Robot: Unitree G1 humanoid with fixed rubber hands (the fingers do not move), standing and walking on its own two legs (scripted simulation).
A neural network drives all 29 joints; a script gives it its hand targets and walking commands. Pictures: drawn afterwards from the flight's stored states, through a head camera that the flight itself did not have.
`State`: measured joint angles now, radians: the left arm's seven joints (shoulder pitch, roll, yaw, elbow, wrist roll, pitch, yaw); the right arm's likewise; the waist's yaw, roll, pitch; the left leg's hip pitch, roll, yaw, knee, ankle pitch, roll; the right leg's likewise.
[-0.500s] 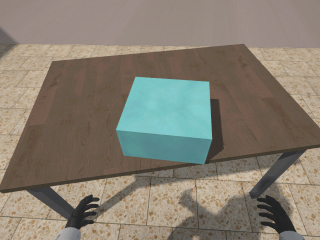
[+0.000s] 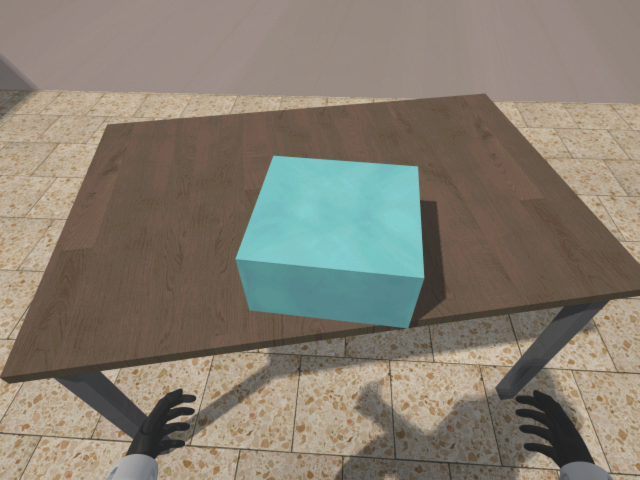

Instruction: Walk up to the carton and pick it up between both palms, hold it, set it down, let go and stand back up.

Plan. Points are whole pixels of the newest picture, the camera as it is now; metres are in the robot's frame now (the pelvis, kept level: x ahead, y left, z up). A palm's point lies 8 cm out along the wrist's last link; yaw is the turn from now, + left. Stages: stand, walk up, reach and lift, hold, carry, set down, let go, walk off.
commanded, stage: stand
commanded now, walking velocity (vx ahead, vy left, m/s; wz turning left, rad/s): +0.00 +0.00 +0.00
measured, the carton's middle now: (336, 236) +0.52 +0.01 -0.05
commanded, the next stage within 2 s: walk up in 0.56 s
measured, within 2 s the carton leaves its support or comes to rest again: neither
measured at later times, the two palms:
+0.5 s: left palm (147, 450) +0.16 +0.26 -0.06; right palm (577, 457) +0.16 -0.28 -0.05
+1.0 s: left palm (147, 455) +0.16 +0.25 -0.06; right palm out of the picture +0.11 -0.33 -0.05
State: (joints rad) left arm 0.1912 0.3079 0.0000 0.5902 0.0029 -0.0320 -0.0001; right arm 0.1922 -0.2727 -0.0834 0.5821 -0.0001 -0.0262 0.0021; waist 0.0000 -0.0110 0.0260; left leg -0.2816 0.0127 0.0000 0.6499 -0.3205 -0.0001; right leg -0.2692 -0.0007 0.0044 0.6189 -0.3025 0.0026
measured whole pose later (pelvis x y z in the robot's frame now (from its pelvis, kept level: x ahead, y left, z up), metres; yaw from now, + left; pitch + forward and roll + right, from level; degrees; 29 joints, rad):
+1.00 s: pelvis +0.00 -0.02 +0.00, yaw +0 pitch -3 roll +0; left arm 0.19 0.36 0.00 0.59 0.02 0.01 -0.04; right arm 0.31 -0.40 -0.08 0.58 0.00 -0.04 -0.03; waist 0.00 -0.02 0.04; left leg -0.26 0.02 -0.01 0.60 -0.30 0.00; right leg -0.26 0.01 0.00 0.61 -0.30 -0.01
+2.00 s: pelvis -0.01 -0.06 +0.00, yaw +5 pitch -3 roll +0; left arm 0.19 0.41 0.02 0.59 0.02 0.02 -0.03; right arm 0.30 -0.42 -0.04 0.58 0.00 -0.04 -0.03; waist 0.00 -0.02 0.08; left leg -0.26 0.02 -0.03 0.63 -0.31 0.00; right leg -0.27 -0.02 -0.07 0.61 -0.30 -0.02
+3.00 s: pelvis +0.00 -0.06 +0.00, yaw +5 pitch -3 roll -1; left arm 0.19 0.41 0.02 0.59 0.02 0.02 -0.03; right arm 0.29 -0.42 -0.03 0.58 0.00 -0.04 -0.02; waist 0.00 -0.02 0.07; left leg -0.26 0.01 -0.03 0.63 -0.32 0.00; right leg -0.26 -0.02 -0.08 0.60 -0.30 -0.01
